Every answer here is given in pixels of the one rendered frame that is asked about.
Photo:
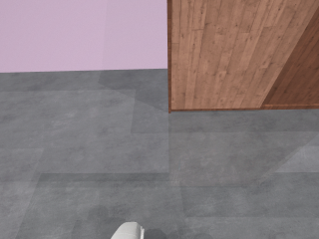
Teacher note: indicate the left robot thigh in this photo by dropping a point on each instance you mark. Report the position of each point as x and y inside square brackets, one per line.
[129, 230]

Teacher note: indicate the wardrobe door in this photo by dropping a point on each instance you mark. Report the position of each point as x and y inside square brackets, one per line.
[298, 81]
[227, 54]

